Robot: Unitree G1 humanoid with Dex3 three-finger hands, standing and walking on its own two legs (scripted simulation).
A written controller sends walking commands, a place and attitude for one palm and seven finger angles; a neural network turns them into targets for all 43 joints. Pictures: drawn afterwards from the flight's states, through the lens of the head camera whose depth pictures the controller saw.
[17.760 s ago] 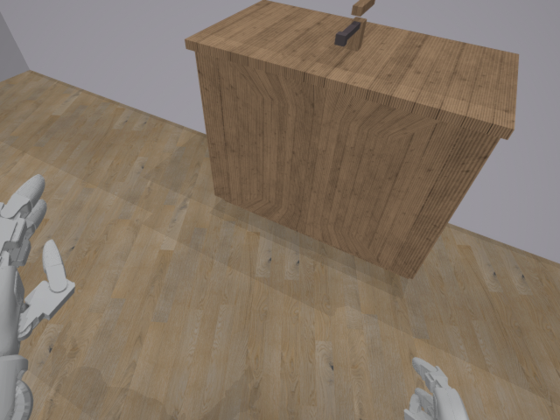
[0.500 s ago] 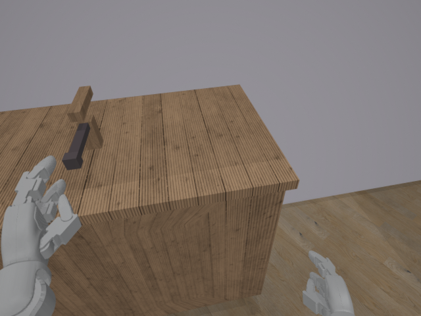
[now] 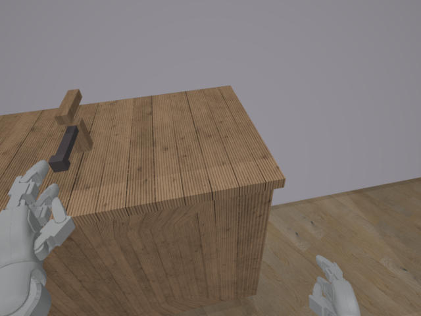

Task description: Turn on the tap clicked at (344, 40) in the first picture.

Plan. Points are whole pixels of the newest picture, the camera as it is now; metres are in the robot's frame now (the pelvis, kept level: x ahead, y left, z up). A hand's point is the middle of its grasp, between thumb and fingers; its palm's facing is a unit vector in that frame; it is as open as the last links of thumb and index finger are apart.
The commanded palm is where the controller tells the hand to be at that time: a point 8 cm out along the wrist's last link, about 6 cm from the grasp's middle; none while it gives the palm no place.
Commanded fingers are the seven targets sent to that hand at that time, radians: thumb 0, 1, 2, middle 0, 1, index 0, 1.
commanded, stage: reach beside the lever's end, fingers flat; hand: left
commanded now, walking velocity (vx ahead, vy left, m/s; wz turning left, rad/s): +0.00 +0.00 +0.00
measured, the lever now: (59, 163) +0.35 +0.38 +0.13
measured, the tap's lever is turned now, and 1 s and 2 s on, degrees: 0 0 1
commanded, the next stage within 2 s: none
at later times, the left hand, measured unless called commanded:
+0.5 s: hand (55, 209) +0.22 +0.29 +0.16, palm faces +0.54 -0.83 -0.12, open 7.5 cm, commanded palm +0.17 +0.33 +0.16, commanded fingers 0.00 0.90 0.90 -0.19 -0.27 -0.19 -0.27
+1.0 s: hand (58, 192) +0.26 +0.32 +0.14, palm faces +0.54 -0.83 -0.11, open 7.7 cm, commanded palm +0.22 +0.36 +0.14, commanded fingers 0.00 0.90 0.90 -0.17 -0.20 -0.17 -0.20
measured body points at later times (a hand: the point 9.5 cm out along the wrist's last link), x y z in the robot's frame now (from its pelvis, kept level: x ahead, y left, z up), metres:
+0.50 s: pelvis +0.01 +0.01 +0.00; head -0.02 -0.02 +0.45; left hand +0.18 +0.33 +0.17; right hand +0.20 -0.22 -0.08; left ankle +0.03 +0.14 -0.73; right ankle -0.01 -0.03 -0.73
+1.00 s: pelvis +0.00 +0.03 +0.00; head -0.01 +0.00 +0.45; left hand +0.23 +0.36 +0.15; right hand +0.19 -0.20 -0.08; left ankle +0.03 +0.14 -0.73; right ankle -0.01 -0.03 -0.73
